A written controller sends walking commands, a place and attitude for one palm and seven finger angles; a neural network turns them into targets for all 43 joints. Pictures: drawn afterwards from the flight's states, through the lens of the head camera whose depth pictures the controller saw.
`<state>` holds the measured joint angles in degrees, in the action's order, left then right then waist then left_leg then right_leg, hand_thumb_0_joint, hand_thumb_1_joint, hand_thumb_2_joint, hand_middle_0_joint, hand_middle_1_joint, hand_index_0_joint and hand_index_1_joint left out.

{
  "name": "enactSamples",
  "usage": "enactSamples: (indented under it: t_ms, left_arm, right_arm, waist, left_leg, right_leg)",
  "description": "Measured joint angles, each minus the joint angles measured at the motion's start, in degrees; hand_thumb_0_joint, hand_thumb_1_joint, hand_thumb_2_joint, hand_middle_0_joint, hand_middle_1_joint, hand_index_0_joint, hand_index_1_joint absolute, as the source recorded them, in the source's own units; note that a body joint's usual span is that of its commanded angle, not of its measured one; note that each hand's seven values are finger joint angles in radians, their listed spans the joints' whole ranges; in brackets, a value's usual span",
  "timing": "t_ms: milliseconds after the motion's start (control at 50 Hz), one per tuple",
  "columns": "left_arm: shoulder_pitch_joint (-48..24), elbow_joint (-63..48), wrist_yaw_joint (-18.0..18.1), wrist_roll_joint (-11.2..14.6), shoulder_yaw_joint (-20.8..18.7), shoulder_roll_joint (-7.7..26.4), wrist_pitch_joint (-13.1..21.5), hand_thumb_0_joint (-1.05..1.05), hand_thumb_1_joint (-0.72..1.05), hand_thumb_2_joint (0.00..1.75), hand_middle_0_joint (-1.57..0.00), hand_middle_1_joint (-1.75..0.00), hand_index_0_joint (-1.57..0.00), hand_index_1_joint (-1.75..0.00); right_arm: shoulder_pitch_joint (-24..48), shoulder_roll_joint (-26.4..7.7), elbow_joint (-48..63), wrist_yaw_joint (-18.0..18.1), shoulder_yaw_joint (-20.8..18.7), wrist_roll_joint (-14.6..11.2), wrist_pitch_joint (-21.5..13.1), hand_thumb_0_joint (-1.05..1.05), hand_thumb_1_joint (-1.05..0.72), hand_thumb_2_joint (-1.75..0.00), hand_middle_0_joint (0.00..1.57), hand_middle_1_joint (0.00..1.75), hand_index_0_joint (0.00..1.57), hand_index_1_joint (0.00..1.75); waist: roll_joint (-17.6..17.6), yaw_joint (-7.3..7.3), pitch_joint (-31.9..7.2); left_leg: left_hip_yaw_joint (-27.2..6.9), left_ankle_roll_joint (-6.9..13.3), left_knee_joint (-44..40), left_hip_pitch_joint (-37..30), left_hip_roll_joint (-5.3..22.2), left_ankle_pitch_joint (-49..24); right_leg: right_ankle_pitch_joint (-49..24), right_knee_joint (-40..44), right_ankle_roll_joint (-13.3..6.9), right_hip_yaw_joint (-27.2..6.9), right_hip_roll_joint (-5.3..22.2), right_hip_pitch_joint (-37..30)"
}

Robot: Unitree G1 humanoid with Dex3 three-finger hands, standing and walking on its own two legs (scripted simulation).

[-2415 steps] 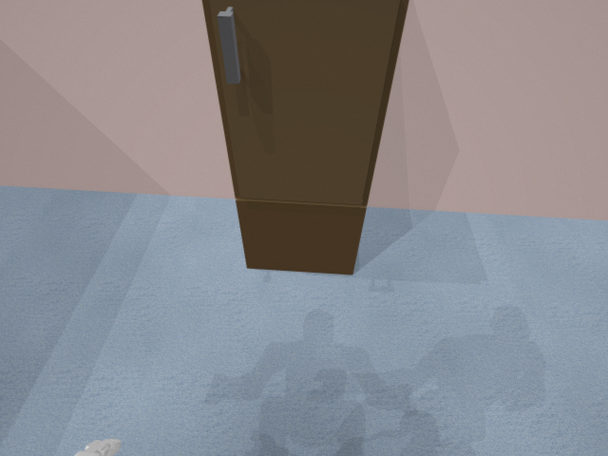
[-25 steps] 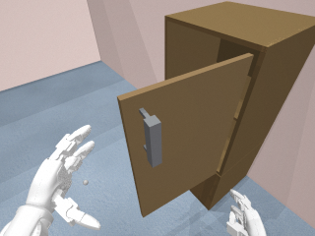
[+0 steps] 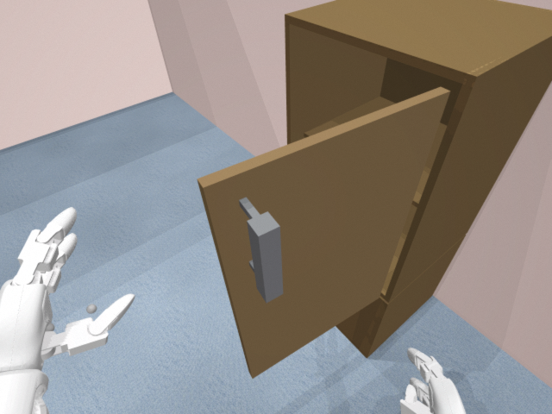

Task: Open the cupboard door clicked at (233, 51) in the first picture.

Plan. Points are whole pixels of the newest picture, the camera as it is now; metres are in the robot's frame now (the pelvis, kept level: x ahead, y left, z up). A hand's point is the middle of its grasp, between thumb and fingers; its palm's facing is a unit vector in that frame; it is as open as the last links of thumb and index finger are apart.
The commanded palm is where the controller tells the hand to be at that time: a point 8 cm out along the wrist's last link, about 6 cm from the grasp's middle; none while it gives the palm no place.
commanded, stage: draw the hand back to the body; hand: left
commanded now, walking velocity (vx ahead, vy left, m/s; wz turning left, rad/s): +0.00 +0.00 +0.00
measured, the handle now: (258, 249) +0.29 +0.06 +0.14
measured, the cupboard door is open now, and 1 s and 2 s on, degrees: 83 83 83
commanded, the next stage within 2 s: step back with the hand held close in 0.58 s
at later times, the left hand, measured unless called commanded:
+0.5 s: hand (70, 295) +0.19 +0.26 +0.15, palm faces +0.42 -0.81 -0.40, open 7.5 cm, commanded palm +0.15 +0.30 +0.17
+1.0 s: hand (63, 312) +0.18 +0.27 +0.14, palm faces +0.31 -0.81 -0.49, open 7.4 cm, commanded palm +0.12 +0.31 +0.18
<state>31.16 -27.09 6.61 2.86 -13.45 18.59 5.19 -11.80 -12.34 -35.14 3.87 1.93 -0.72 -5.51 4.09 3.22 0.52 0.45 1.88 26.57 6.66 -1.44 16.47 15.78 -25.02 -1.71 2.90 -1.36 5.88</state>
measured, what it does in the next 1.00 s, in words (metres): stands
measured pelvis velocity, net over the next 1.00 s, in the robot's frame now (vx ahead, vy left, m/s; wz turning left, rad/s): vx -0.02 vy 0.02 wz -0.03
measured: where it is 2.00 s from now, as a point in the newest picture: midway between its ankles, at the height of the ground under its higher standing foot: outside the picture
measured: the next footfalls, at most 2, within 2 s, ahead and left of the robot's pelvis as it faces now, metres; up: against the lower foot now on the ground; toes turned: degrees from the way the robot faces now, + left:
right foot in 1.94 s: -0.24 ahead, -0.06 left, +0.00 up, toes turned -3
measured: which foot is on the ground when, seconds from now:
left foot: down 0.00-1.00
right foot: down 0.00-1.00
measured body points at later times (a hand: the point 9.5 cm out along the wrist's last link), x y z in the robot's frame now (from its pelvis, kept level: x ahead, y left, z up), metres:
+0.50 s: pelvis +0.01 +0.00 +0.00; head -0.01 -0.02 +0.45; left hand +0.17 +0.30 +0.18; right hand +0.19 -0.22 -0.08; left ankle -0.02 +0.10 -0.74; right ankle -0.02 -0.10 -0.74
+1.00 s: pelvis -0.02 +0.02 +0.00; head +0.00 +0.01 +0.45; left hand +0.16 +0.31 +0.17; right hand +0.15 -0.23 -0.08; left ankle -0.02 +0.10 -0.74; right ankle -0.02 -0.10 -0.74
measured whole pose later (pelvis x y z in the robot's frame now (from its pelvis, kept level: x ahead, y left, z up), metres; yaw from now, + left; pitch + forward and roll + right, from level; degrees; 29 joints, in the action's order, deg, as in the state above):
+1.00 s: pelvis -0.02 +0.02 +0.00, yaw -2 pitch +0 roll -1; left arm 32.8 -26.6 6.1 2.8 -20.6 22.9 7.8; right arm -9.5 -13.6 -32.4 4.1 -0.7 -1.5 0.7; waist 1.4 0.7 2.3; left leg 2.3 3.1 27.2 12.8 -1.7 14.3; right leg 12.8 -25.3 -0.4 1.2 -1.0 12.3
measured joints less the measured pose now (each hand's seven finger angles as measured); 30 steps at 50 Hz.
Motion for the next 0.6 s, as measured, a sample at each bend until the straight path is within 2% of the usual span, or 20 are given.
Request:
enactSamples:
  t_ms: [240,320,600]
  left_arm:
    - [-2.95,3.54,0.15,0.78,-4.86,1.54,-0.43,0.00,0.66,0.80,-0.20,-0.30,-0.21,-0.30]
    - [-3.59,4.13,0.32,0.90,-5.30,1.16,-0.66,0.01,0.77,0.85,-0.20,-0.30,-0.21,-0.30]
    - [-3.11,3.53,0.02,0.82,-4.66,1.22,-0.89,0.01,0.88,0.90,-0.21,-0.30,-0.21,-0.30]
  right_arm:
    - [1.12,-0.77,-0.11,0.04,-0.97,-0.34,1.73,0.02,-0.90,-0.90,0.20,0.30,0.20,0.30]
    - [1.19,-1.02,-0.14,-0.17,-1.07,-0.34,1.84,0.02,-0.90,-0.90,0.20,0.30,0.20,0.30]
    - [0.80,-0.48,-0.43,-0.46,-0.88,-0.29,2.17,0.02,-0.90,-0.90,0.20,0.30,0.20,0.30]
  waist:
    - [-0.30,0.42,0.08]
    - [-0.33,0.44,0.27]
    - [-0.31,0.32,0.28]
  left_leg:
    - [0.15,0.03,-1.31,-1.30,0.10,-0.11]
    - [0.15,0.08,-1.66,-1.45,0.06,-0.27]
    - [0.32,0.24,-2.04,-1.73,-0.01,-0.56]
  right_leg:
    - [-0.38,1.68,0.08,-0.22,-0.15,-1.41]
    - [-0.59,2.11,0.15,-0.23,-0.11,-1.60]
    - [-1.06,2.70,0.33,-0.41,-0.05,-1.93]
